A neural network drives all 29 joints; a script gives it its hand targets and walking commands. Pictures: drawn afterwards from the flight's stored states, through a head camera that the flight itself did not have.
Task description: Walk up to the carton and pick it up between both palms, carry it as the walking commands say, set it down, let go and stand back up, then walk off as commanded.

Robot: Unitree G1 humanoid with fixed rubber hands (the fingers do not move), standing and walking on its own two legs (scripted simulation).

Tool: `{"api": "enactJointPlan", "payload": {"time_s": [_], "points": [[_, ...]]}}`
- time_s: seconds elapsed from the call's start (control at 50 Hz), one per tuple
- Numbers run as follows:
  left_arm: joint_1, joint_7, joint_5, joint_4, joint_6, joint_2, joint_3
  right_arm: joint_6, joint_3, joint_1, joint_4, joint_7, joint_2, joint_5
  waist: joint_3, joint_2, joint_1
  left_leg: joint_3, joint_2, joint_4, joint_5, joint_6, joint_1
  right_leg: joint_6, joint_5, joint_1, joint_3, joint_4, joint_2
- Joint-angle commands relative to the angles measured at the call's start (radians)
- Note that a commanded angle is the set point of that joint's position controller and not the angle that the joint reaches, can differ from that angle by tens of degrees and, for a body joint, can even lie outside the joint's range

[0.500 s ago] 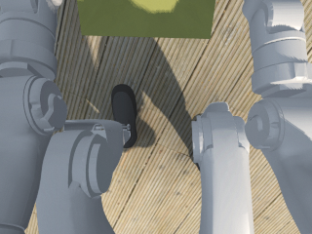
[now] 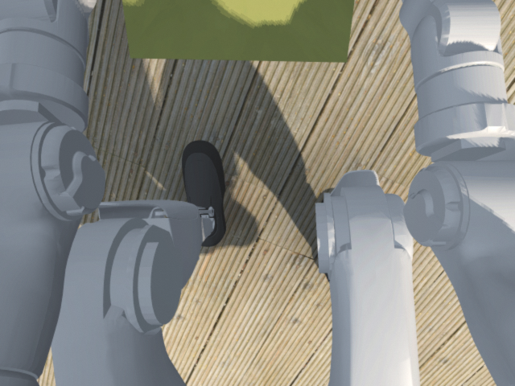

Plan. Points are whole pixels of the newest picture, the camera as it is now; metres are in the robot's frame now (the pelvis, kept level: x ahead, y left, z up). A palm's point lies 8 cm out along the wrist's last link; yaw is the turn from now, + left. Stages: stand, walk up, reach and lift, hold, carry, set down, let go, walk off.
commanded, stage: set down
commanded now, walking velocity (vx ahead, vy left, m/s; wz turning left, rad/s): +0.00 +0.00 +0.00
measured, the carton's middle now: out of the picture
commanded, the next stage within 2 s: none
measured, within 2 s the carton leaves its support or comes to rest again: neither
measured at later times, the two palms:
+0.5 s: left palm out of the picture +0.54 +0.21 -0.22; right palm out of the picture +0.54 -0.14 -0.23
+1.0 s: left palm out of the picture +0.55 +0.22 -0.21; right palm out of the picture +0.55 -0.17 -0.22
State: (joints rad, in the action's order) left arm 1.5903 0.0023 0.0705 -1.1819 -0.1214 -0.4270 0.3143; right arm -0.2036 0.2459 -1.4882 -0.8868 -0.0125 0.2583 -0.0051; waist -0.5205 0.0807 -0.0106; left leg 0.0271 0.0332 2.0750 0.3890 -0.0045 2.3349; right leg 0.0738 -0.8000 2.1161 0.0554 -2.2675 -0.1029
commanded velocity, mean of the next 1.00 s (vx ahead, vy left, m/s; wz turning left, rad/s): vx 0.00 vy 0.00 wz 0.00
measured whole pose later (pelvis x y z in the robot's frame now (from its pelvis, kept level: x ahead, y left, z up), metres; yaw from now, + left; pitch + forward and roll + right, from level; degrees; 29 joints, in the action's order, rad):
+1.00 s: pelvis +0.00 +0.00 -0.01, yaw +0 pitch +36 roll -1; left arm 1.60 -0.08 0.19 -1.26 -0.05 -0.44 0.32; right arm -0.14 0.10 -1.51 -0.95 0.07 0.37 0.10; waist -0.52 0.07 -0.01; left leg 0.03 0.04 2.09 0.39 0.00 2.33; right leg 0.07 -0.80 2.12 0.06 -2.29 -0.10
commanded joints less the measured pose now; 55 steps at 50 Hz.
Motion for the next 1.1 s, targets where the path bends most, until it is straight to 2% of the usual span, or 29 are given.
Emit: {"api": "enactJointPlan", "payload": {"time_s": [0.0, 0.06, 0.14, 0.2, 0.32, 0.38, 0.4, 0.44, 0.5, 0.58, 0.62, 0.78, 0.84, 0.9, 0.94, 0.98, 1.08], "points": [[0.214, 0.178, -0.001, -0.024, -0.005, 0.710, -0.111, 0.041, -0.273, -0.387, 0.018, -0.157, -0.588, -0.031, 0.900, -0.267, -0.016, 0.001, -0.061, 0.059, -0.266, -0.024, -0.718, -0.050, 0.381, -0.022, -0.061, 0.251, 0.026], [0.209, 0.167, -0.001, -0.030, 0.002, 0.660, -0.101, 0.046, -0.258, -0.381, 0.018, -0.144, -0.528, -0.037, 0.895, -0.257, -0.014, -0.001, -0.060, 0.063, -0.271, -0.020, -0.716, -0.047, 0.381, -0.023, -0.059, 0.252, 0.030], [0.177, 0.135, -0.011, -0.046, 0.019, 0.545, -0.055, 0.058, -0.242, -0.381, 0.027, -0.114, -0.425, -0.033, 0.924, -0.266, -0.031, -0.001, -0.059, 0.061, -0.281, -0.018, -0.731, -0.037, 0.386, -0.048, -0.061, 0.248, 0.038], [0.174, 0.102, -0.009, -0.039, 0.036, 0.432, -0.035, 0.071, -0.226, -0.372, 0.028, -0.080, -0.305, -0.033, 0.950, -0.256, -0.023, 0.001, -0.054, 0.065, -0.306, -0.009, -0.755, -0.031, 0.396, -0.059, -0.059, 0.248, 0.047], [0.141, -0.007, 0.018, -0.047, 0.082, 0.058, 0.019, 0.102, -0.177, -0.347, 0.019, 0.027, 0.100, -0.016, 1.080, -0.237, -0.018, 0.013, -0.043, 0.076, -0.389, 0.004, -0.839, -0.018, 0.432, -0.076, -0.054, 0.241, 0.066], [0.145, -0.047, 0.034, -0.043, 0.099, -0.041, 0.013, 0.109, -0.185, -0.343, -0.019, 0.061, 0.187, 0.011, 1.117, -0.217, -0.029, 0.023, -0.038, 0.079, -0.422, 0.004, -0.873, -0.018, 0.431, -0.045, -0.048, 0.235, 0.067], [0.153, -0.056, 0.032, -0.039, 0.107, -0.067, 0.016, 0.111, -0.203, -0.344, -0.030, 0.065, 0.188, 0.030, 1.132, -0.209, -0.043, 0.021, -0.035, 0.081, -0.434, 0.005, -0.893, -0.020, 0.439, -0.044, -0.046, 0.236, 0.066], [0.184, -0.066, 0.066, -0.017, 0.121, -0.087, -0.009, 0.122, -0.211, -0.365, -0.016, 0.079, 0.216, 0.049, 1.185, -0.204, -0.026, 0.027, -0.034, 0.090, -0.473, 0.003, -0.917, -0.022, 0.472, -0.050, -0.047, 0.232, 0.066], [0.179, -0.076, 0.079, -0.045, 0.132, -0.135, -0.015, 0.122, -0.225, -0.356, -0.043, 0.085, 0.228, 0.082, 1.206, -0.197, -0.042, 0.030, -0.030, 0.093, -0.496, -0.006, -0.942, -0.019, 0.478, -0.031, -0.049, 0.228, 0.067], [0.145, -0.071, 0.075, -0.092, 0.130, -0.182, 0.001, 0.111, -0.232, -0.326, -0.082, 0.082, 0.239, 0.097, 1.165, -0.218, -0.060, 0.018, -0.020, 0.095, -0.456, -0.007, -0.883, -0.013, 0.456, -0.019, -0.043, 0.239, 0.072], [0.137, -0.065, 0.076, -0.100, 0.127, -0.184, -0.002, 0.111, -0.230, -0.325, -0.081, 0.077, 0.246, 0.103, 1.153, -0.226, -0.055, 0.017, -0.018, 0.092, -0.438, -0.013, -0.868, -0.012, 0.452, -0.019, -0.047, 0.238, 0.073], [0.167, -0.065, 0.086, -0.031, 0.133, -0.225, -0.006, 0.112, -0.248, -0.346, -0.021, 0.065, 0.266, 0.147, 1.212, -0.231, -0.087, 0.018, -0.012, 0.098, -0.473, -0.031, -0.934, -0.012, 0.456, -0.026, -0.055, 0.228, 0.073], [0.191, -0.071, 0.096, 0.048, 0.128, -0.236, -0.010, 0.109, -0.235, -0.367, 0.051, 0.073, 0.289, 0.149, 1.308, -0.232, -0.077, 0.016, -0.014, 0.097, -0.501, -0.033, -0.973, -0.016, 0.491, -0.091, -0.060, 0.234, 0.069], [0.209, -0.082, 0.119, 0.161, 0.119, -0.257, -0.027, 0.100, -0.231, -0.392, 0.179, 0.090, 0.315, 0.162, 1.527, -0.234, -0.074, 0.014, -0.020, 0.083, -0.567, -0.034, -1.100, -0.015, 0.550, -0.213, -0.084, 0.244, 0.060], [0.233, -0.095, 0.149, 0.285, 0.109, -0.265, -0.052, 0.092, -0.233, -0.420, 0.299, 0.106, 0.334, 0.176, 1.740, -0.238, -0.065, 0.003, -0.028, 0.074, -0.630, -0.034, -1.191, -0.018, 0.624, -0.353, -0.096, 0.259, 0.052], [0.223, -0.102, 0.160, 0.329, 0.087, -0.281, -0.060, 0.068, -0.241, -0.406, 0.300, 0.120, 0.345, 0.179, 1.837, -0.221, -0.073, -0.004, -0.031, 0.057, -0.639, -0.032, -1.262, -0.018, 0.627, -0.406, -0.106, 0.271, 0.048], [0.153, -0.097, 0.116, 0.219, 0.017, -0.286, -0.046, 0.013, -0.246, -0.373, 0.223, 0.130, 0.320, 0.188, 1.730, -0.231, -0.105, -0.056, -0.031, -0.016, -0.429, -0.027, -1.132, -0.011, 0.498, -0.464, -0.108, 0.351, 0.050]]}}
